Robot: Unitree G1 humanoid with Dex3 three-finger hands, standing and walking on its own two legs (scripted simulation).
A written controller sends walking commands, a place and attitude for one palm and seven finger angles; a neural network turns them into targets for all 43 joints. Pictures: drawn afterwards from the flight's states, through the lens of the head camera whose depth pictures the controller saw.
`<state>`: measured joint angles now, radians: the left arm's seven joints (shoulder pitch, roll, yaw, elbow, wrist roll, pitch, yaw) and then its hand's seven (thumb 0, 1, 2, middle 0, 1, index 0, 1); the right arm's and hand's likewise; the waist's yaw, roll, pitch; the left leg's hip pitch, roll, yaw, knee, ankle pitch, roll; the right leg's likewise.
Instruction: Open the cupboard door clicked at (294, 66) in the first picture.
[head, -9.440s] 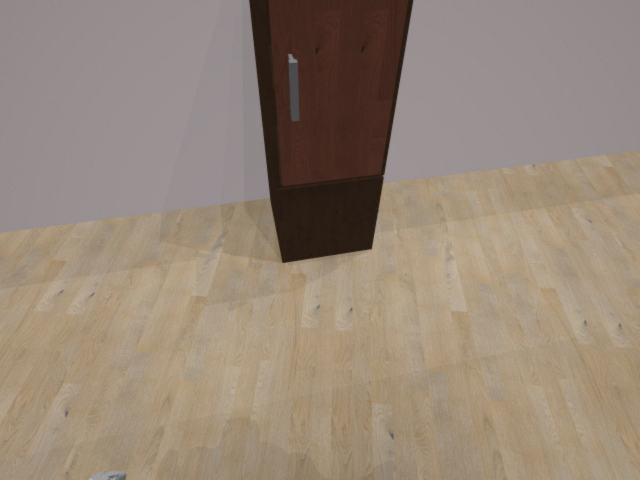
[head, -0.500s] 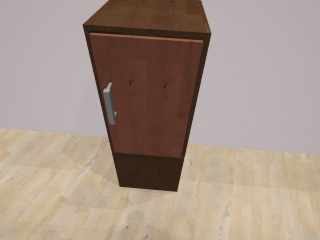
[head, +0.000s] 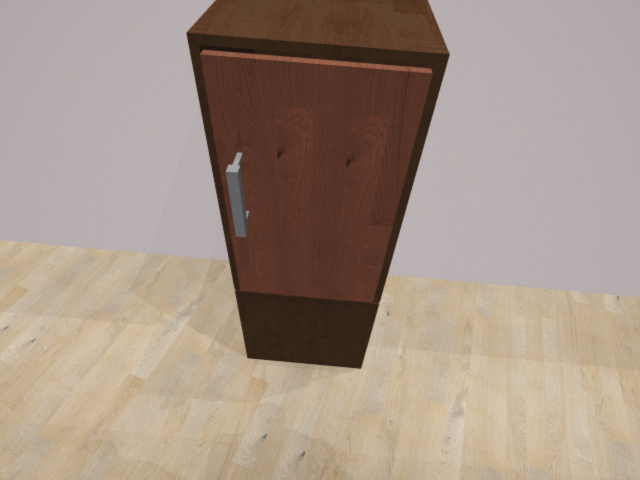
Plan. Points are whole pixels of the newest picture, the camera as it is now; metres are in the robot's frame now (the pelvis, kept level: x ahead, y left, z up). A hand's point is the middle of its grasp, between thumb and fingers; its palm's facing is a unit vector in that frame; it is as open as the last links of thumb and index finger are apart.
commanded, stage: look again from close up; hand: left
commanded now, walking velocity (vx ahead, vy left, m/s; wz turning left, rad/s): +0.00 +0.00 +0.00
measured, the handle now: (240, 196) +0.59 +0.19 +0.00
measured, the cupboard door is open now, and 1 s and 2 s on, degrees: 0 0 0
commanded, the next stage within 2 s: shuffle to correct the standing spot in 1.20 s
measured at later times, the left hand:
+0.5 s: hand out of the picture -0.03 +0.14 -0.18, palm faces +0.05 -0.99 -0.15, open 7.4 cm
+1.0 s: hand out of the picture -0.02 +0.13 -0.18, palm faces +0.05 -0.99 -0.15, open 7.4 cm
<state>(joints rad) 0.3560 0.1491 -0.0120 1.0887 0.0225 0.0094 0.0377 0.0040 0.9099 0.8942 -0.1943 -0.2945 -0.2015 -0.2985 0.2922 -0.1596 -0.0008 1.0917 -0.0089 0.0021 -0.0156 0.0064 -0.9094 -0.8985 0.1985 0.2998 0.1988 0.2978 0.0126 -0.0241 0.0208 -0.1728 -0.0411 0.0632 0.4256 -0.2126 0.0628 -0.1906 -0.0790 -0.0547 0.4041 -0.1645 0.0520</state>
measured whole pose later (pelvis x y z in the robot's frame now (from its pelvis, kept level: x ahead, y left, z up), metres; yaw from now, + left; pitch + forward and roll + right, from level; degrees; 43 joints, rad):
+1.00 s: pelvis +0.00 -0.02 +0.00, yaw +0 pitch -2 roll +0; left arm 0.35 0.11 0.00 1.10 0.02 -0.01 0.04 0.00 0.91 0.89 -0.19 -0.29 -0.20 -0.30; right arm 0.31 -0.12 0.00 1.13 -0.01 0.00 -0.03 0.01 -0.91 -0.90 0.20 0.30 0.20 0.30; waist 0.01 -0.01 0.02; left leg -0.19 -0.02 0.05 0.43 -0.22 0.04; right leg -0.21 -0.05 -0.06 0.41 -0.18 0.03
